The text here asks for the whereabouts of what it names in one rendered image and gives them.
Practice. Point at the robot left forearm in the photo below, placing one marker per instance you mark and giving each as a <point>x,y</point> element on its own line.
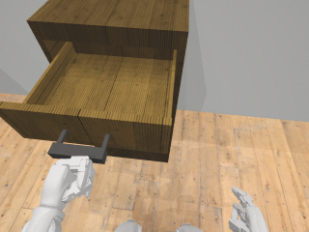
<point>44,219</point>

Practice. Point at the drawer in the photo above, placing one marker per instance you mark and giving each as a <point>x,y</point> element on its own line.
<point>94,89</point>

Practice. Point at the handle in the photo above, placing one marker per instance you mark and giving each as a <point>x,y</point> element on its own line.
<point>60,150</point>

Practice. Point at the cabinet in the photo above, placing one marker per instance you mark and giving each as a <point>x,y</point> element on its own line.
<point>141,23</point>

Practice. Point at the robot left hand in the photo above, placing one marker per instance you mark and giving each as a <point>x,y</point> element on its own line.
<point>75,172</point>

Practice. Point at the robot right hand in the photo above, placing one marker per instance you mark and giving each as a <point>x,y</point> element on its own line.
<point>251,218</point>

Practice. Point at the left robot thigh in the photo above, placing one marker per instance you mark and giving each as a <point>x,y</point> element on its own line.
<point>129,226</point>

